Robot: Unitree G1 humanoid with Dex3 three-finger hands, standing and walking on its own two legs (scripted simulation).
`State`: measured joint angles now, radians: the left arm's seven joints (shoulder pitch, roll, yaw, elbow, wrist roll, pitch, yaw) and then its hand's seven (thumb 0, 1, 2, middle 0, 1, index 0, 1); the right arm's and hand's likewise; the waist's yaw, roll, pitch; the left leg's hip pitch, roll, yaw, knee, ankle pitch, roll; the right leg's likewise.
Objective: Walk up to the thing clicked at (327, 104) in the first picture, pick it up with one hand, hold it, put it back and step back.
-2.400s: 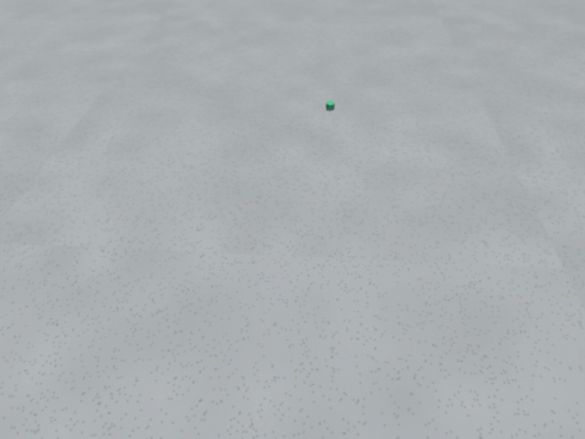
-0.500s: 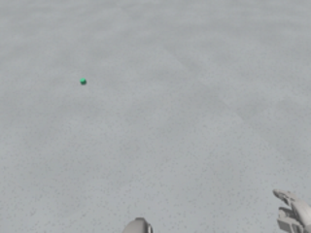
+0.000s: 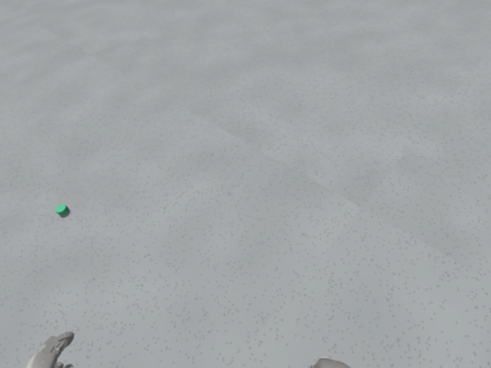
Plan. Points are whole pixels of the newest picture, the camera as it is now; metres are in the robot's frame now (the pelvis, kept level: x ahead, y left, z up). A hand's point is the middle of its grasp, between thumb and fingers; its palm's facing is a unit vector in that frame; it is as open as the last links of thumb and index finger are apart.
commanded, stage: walk up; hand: left
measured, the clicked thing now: (62, 210) +1.02 +1.03 -0.72
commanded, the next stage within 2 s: none
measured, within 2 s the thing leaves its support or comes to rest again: neither
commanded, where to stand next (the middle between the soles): +0.57 +1.13 m, yaw -43 degrees
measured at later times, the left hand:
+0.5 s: hand (12, 295) +0.32 +0.53 -0.12, palm faces -0.27 -0.78 -0.56, open 7.4 cm
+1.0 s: hand out of the picture +0.51 +0.74 -0.13, palm faces -0.32 -0.69 -0.65, open 7.4 cm
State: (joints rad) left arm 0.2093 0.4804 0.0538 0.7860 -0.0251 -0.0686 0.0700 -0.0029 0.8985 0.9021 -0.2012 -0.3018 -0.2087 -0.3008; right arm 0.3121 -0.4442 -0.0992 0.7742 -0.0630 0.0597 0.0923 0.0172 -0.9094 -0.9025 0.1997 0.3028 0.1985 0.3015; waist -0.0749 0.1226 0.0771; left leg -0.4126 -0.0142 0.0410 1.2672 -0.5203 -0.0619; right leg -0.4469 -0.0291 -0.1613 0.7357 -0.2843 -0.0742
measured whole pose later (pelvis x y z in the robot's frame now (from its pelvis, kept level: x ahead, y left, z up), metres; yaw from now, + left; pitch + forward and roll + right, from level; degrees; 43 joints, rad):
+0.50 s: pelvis +0.20 +0.23 +0.01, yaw -13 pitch +1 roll +0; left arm 0.29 0.48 0.04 0.95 -0.02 -0.07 0.10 0.00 0.90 0.90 -0.20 -0.30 -0.21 -0.30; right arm 0.19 -0.40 -0.08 0.72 -0.07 0.05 0.08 0.01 -0.91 -0.90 0.20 0.30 0.20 0.30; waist -0.07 0.03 0.11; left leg -0.39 0.05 0.13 0.74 -0.37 0.04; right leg -0.60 -0.06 -0.09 1.08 -0.43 -0.04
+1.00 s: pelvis +0.32 +0.45 -0.03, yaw -22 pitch +0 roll -1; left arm 0.30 0.50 0.07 0.85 0.03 -0.04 0.12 0.00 0.89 0.90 -0.21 -0.30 -0.21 -0.30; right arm 0.21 -0.49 -0.13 0.70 -0.09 0.06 0.09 0.01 -0.91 -0.90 0.20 0.30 0.20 0.30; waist -0.02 0.08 0.08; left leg -0.50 0.07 0.01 1.00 -0.51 -0.02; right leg -0.63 -0.09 0.17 1.10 -0.54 -0.05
